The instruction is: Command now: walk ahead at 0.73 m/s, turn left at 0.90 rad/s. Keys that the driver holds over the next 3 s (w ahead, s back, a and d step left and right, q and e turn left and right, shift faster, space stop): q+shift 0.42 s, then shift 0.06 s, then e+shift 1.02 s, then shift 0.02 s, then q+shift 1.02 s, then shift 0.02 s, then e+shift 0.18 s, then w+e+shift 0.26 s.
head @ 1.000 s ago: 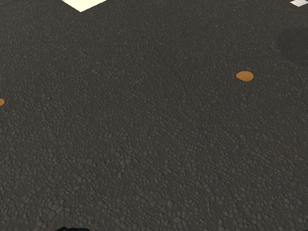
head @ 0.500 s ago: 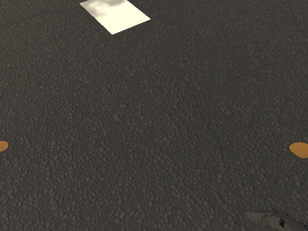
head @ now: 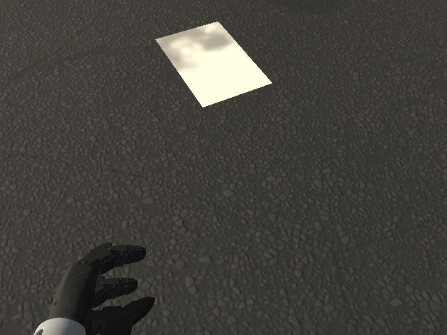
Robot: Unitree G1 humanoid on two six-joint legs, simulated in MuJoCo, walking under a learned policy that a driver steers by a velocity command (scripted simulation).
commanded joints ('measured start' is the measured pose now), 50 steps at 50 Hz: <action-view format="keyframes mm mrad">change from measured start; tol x32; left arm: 1 234 175 63 -7 -5 -27 38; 50 390 322 181 71 0 73 14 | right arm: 1 -59 -221 -51 -66 5 -7 -16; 50 -581 -83 -32 -354 -15 84 -66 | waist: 1 199 89 -132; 4 201 -402 -651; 11 102 -123 -45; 21 81 -66 -111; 24 157 396 -220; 50 207 -175 -112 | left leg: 1 -245 112 -109 399 1063 -58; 4 -803 11 2 1265 -297 -138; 22 -331 117 381 309 310 -19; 24 16 428 -209 246 1091 248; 28 -243 440 -102 111 537 134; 43 -308 477 219 86 404 76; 50 -947 121 169 948 -206 -196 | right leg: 1 584 94 -39 -110 81 -27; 4 1333 -543 610 59 596 -272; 11 455 -251 -41 -258 313 -192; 22 524 -213 -306 162 350 -67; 24 38 53 -238 802 -807 65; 25 8 58 2 902 -770 51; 46 414 27 -156 -1 -301 -52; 48 605 -306 479 -149 297 -284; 50 606 -279 459 -205 168 -327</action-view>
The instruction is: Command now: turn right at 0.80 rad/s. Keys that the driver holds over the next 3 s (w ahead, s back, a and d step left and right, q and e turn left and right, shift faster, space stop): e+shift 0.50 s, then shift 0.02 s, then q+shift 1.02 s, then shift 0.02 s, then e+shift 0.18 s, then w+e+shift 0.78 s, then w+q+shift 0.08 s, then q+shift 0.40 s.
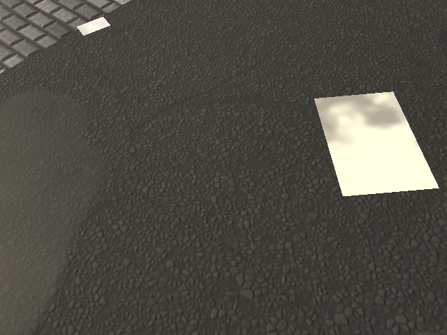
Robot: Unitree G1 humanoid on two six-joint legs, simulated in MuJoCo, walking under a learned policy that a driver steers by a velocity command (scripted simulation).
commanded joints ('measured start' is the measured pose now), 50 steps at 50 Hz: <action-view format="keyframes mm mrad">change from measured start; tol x16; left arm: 1 -11 243 68 -92 -5 -51 10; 50 -95 132 46 -190 -3 -22 66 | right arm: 1 -97 -93 -28 -108 5 -30 -5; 50 44 -59 -3 -134 36 18 72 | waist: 1 -26 -148 -82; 20 -58 -226 -140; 23 25 243 -175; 37 -19 176 -106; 40 -22 -337 -136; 50 -4 -185 -75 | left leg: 1 -330 -58 -164 274 -2 5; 17 -34 -157 -223 -269 202 -31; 21 302 -71 -222 -591 428 20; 24 441 385 -669 -603 716 345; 26 370 228 -417 -581 537 264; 29 325 155 -316 -589 672 273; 37 267 93 -376 -513 611 224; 41 -127 -55 -124 73 -143 -3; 45 -183 -3 -110 266 53 -63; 50 -107 28 -40 0 129 -55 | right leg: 1 268 -265 470 -320 590 -207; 20 170 -48 624 -161 502 -81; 23 -235 191 306 288 -338 47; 27 -295 34 181 609 -88 136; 33 -21 22 77 95 -115 139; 37 161 83 49 -303 163 94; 39 413 -187 245 -282 430 -14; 41 291 -402 409 -339 581 -228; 50 277 -297 38 -316 572 -144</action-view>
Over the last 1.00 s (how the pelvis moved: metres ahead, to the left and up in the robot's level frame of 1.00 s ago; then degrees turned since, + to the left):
0.35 -0.03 0.00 13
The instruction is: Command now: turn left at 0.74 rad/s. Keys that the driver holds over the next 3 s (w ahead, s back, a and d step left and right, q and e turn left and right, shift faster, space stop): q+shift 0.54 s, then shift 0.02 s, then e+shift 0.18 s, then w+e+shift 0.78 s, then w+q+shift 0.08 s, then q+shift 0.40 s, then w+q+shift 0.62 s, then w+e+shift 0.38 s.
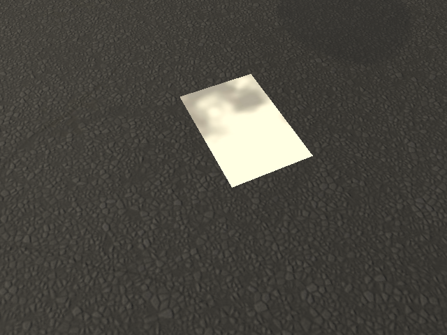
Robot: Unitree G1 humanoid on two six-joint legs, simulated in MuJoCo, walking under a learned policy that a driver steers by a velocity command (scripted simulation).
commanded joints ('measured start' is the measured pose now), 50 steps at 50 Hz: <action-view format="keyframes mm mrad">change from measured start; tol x32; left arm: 1 -12 192 63 -48 -8 -9 1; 50 -107 140 19 -142 50 -12 -127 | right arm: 1 -95 -27 6 -139 -3 -13 27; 50 132 -129 -3 -20 -97 -150 -14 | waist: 1 47 -180 -108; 6 -19 -158 -128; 8 -38 305 -171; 30 19 178 -203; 34 -77 -242 -120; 50 -65 78 46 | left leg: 1 -1 31 26 -146 17 19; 6 265 -43 104 -448 153 114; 8 688 216 -406 -572 863 316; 30 387 37 -562 -505 477 262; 34 240 -133 -292 -244 -222 56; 44 771 156 -399 -768 -292 247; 50 562 250 -323 -916 -209 264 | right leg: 1 131 -268 89 -78 481 -201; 7 -56 -197 -82 309 371 -30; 9 -560 62 125 864 -461 89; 33 19 -189 549 -119 456 -176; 41 -228 0 566 -202 -492 -127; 50 -759 -8 158 765 -20 -16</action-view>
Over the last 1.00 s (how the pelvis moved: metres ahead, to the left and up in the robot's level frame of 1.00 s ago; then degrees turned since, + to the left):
0.05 0.00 0.02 -18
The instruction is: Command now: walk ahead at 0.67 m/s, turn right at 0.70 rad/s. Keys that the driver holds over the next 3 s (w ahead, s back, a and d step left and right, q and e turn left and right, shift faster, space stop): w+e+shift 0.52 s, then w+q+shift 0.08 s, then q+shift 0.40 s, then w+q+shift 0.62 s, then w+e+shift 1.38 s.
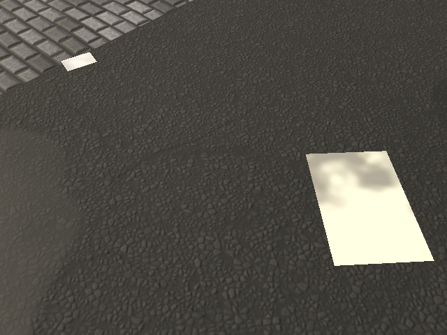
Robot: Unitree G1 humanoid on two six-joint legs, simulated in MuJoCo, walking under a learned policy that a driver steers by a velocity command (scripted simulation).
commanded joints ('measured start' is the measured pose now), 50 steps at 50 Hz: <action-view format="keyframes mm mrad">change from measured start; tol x32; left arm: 1 -184 77 17 -131 46 13 -67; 9 -297 58 -19 -155 33 28 -94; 14 225 387 91 20 5 22 -10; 37 335 -14 -35 157 -2 -77 29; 50 -177 62 -49 -60 4 -70 43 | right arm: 1 -10 -155 -33 -44 -24 -21 5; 30 -404 -49 73 -183 -5 -1 64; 37 228 -258 -4 38 40 -61 35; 50 -53 -223 -47 -63 72 45 -18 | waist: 1 -21 138 134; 12 204 137 -103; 14 168 -353 -242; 25 68 12 186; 35 -117 -58 -118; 37 -2 490 -423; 41 18 -90 -38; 50 51 80 -83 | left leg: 1 89 289 -219 -288 -196 143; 8 81 278 136 -303 95 76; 12 -7 274 261 405 1131 48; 14 -672 23 146 1093 -150 -35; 15 -768 27 -64 1168 -66 -19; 35 36 -46 106 61 478 111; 37 707 385 -704 129 822 403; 50 -243 1 -302 -18 710 153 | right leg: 1 -355 -79 0 138 78 2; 8 -150 -100 -161 -188 104 -66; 12 506 138 -269 -305 -34 -182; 14 950 -197 573 -703 -509 -275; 23 250 -52 339 -917 -22 -307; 34 726 -92 129 -547 1313 -102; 35 674 -55 71 -296 1245 -80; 37 18 194 105 530 -239 79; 50 289 125 32 -441 322 101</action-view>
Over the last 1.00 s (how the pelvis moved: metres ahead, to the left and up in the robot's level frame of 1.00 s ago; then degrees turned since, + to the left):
0.12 0.05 0.00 24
